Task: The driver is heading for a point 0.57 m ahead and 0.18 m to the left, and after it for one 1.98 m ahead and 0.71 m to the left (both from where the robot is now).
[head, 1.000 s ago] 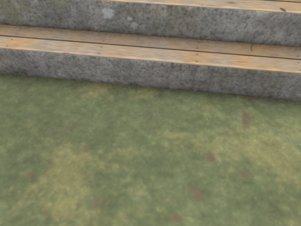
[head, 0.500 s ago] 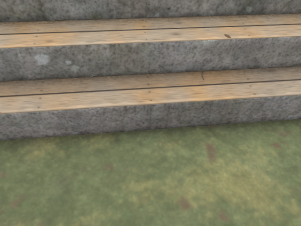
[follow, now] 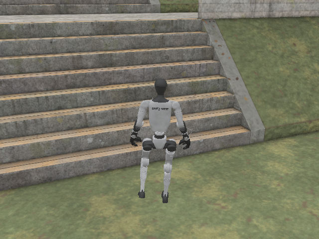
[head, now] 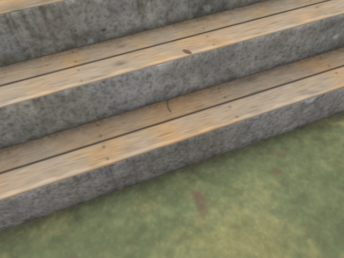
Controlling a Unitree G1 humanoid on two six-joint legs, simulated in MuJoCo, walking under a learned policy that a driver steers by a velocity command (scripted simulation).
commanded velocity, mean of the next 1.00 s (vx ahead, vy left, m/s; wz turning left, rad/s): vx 0.43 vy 0.00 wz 0.45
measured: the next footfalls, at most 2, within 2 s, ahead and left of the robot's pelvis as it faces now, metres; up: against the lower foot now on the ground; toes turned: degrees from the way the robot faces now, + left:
left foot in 0.38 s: +0.34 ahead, +0.13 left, +0.00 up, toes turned +13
right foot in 0.84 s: +0.62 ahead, +0.05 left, +0.00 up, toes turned +27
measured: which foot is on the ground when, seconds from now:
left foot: up 0.00-0.36, down 0.38-0.84, up 0.86-1.00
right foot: down 0.00-0.40, up 0.42-0.82, down 0.84-1.00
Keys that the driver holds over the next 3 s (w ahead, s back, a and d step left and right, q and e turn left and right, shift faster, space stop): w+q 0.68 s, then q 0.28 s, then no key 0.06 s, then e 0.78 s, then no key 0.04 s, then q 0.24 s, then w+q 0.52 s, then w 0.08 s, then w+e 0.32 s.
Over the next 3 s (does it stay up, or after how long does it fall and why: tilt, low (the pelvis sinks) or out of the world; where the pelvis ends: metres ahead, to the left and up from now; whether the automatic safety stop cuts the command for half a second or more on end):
stays up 0.57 0.13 0.01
